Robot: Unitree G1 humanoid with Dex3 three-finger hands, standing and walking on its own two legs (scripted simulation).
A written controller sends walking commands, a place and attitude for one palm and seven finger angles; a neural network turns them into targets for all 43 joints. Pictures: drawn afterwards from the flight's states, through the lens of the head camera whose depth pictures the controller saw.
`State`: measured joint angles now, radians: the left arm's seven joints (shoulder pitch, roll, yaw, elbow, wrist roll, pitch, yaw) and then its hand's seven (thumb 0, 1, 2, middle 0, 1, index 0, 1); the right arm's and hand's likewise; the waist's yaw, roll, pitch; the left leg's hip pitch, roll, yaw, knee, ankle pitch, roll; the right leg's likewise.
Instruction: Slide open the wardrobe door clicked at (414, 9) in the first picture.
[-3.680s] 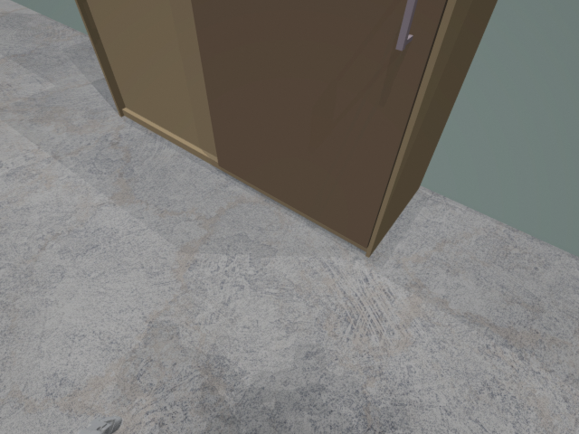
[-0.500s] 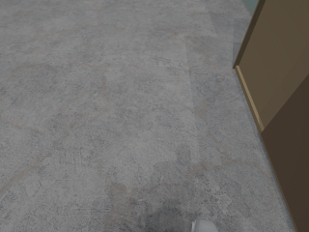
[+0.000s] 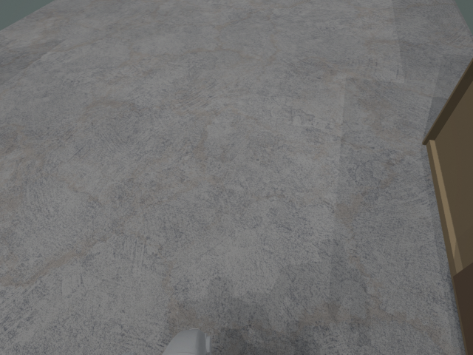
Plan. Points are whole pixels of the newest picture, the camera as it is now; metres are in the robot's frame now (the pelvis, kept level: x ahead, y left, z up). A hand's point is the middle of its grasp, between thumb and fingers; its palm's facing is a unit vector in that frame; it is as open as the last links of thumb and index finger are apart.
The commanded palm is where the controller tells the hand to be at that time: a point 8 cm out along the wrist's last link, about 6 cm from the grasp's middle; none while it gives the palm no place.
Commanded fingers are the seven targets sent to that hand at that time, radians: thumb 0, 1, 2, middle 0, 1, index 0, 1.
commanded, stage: walk to a spot facing it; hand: right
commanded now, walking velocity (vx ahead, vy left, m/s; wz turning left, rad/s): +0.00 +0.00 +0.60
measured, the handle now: out of the picture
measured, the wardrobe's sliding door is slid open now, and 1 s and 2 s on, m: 0.00 0.00 0.00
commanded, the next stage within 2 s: none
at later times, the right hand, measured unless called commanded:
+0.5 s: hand (309, 306) +0.24 -0.13 -0.16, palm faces -0.31 +0.92 -0.24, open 7.4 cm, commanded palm none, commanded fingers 0.00 -0.90 -0.90 0.20 0.30 0.20 0.30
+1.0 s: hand (321, 299) +0.26 -0.16 -0.17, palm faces -0.54 +0.82 -0.19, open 7.4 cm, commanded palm none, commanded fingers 0.00 -0.90 -0.90 0.20 0.30 0.20 0.30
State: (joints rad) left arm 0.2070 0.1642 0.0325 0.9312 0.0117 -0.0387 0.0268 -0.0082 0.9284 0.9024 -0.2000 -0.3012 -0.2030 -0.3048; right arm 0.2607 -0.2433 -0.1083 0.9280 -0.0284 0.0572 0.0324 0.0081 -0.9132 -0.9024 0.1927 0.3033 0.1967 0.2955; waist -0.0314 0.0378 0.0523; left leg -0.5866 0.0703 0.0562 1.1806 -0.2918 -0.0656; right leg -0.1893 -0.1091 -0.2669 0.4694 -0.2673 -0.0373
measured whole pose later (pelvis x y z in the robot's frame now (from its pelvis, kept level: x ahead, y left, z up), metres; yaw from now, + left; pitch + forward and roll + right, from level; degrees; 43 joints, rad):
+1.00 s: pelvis +0.09 -0.03 +0.00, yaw +37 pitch +0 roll +2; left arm 0.25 0.17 0.04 0.93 0.02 0.00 0.02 0.00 0.90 0.90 -0.20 -0.30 -0.20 -0.30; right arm 0.21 -0.24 -0.10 0.92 -0.02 0.10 0.03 0.01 -0.91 -0.90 0.19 0.30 0.20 0.30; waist 0.01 0.02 0.07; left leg -0.43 0.06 0.04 1.00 -0.42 -0.08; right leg -0.21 -0.13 -0.30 0.48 -0.27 -0.03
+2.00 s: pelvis +0.16 +0.07 +0.00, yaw +72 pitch +0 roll +2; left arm 0.29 0.16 0.02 0.96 0.02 -0.02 0.03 0.00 0.91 0.90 -0.20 -0.30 -0.20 -0.30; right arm 0.22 -0.26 -0.11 0.94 -0.03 0.07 0.03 0.01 -0.91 -0.90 0.19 0.30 0.20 0.30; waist -0.01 0.03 0.07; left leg -0.56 0.06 0.04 1.09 -0.29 -0.07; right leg -0.12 -0.09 -0.25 0.43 -0.31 -0.02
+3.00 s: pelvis +0.19 +0.17 +0.00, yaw +108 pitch +1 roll +1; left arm 0.25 0.18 0.05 0.93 0.02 0.01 0.01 0.00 0.90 0.90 -0.20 -0.30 -0.20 -0.30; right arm 0.19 -0.24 -0.10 0.93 -0.02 0.09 0.03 0.01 -0.91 -0.90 0.19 0.30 0.20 0.30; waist 0.02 0.00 0.09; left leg -0.40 0.05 0.06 0.89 -0.44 -0.07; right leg -0.20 -0.15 -0.30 0.51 -0.31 0.00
